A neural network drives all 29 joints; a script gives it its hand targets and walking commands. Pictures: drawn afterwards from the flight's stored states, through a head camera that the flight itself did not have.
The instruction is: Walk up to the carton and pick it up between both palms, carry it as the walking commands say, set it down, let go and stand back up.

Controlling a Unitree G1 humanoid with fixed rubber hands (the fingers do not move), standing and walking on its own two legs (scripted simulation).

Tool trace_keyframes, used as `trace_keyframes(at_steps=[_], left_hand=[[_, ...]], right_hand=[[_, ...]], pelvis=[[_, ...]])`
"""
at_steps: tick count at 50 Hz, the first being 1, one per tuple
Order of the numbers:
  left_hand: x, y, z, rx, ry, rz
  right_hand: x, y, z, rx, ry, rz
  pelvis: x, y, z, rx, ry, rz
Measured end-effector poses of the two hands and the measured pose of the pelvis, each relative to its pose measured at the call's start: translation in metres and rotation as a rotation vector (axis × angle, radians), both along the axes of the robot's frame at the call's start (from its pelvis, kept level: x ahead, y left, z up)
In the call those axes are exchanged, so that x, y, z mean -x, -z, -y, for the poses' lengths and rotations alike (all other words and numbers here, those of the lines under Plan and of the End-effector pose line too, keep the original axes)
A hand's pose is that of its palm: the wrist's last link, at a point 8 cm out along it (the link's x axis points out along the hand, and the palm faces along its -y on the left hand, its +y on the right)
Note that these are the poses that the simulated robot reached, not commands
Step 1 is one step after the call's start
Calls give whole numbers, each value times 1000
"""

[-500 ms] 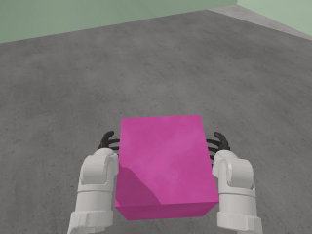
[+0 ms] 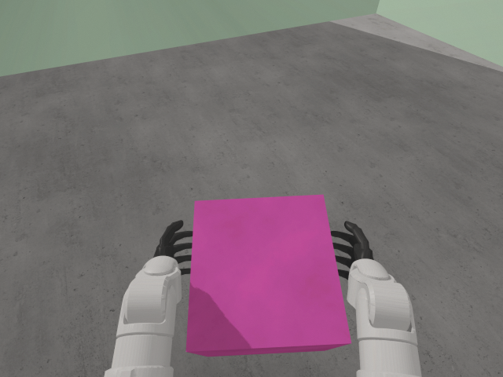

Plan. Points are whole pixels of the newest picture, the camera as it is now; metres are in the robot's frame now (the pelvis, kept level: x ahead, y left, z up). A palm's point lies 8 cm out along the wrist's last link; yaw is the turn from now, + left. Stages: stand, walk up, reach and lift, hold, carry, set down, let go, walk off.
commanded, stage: carry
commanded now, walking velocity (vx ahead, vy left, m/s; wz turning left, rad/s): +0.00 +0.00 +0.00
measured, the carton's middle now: (262, 279) +0.29 +0.00 -0.03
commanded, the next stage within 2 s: none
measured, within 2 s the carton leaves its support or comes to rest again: neither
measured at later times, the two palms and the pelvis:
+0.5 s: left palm (161, 270) +0.26 +0.16 +0.04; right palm (357, 272) +0.27 -0.15 +0.05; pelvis -0.01 +0.01 +0.00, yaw +0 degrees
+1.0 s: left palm (166, 270) +0.27 +0.15 +0.04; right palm (362, 274) +0.26 -0.16 +0.05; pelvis -0.01 +0.00 +0.00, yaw -1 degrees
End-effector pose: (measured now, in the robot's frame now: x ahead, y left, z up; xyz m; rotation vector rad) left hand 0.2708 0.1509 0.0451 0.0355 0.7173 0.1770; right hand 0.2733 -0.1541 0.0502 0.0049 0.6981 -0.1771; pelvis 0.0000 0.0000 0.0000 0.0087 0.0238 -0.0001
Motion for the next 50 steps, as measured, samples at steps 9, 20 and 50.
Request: trace_keyframes(at_steps=[9, 20, 50], left_hand=[[6, -2, -4, -3, 0, 7], [9, 2, -6, -3, 1, -8], [5, 4, 2, 7, 11, 2]], right_hand=[[3, -4, -4, 13, -6, 9], [8, 0, -7, 18, -6, -4], [9, 2, 1, 27, 5, 7]], pelvis=[[2, -1, -3, 2, 1, 2], [8, -4, -6, 6, 3, -5], [9, -4, -2, 1, 12, -9]])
